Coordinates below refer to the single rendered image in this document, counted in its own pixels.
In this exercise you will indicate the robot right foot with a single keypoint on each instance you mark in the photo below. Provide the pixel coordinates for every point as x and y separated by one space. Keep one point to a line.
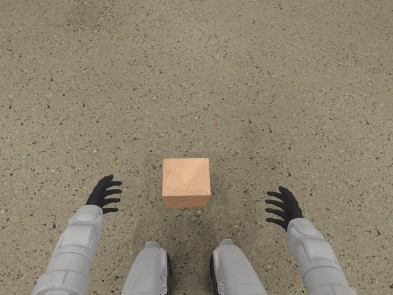
213 276

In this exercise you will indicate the right robot thigh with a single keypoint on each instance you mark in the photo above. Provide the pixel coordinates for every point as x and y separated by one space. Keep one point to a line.
239 276

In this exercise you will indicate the right robot hand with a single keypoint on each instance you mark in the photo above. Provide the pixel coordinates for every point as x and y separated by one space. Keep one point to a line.
290 207

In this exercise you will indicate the right robot forearm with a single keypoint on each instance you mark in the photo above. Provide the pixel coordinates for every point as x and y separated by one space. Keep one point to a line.
319 267

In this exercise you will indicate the carton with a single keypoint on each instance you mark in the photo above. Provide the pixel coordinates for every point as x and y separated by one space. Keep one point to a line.
186 183

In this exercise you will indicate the left robot forearm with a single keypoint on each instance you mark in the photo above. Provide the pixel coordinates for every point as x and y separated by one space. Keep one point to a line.
69 267

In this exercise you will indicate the left robot hand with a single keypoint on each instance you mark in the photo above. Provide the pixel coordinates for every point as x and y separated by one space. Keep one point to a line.
100 192

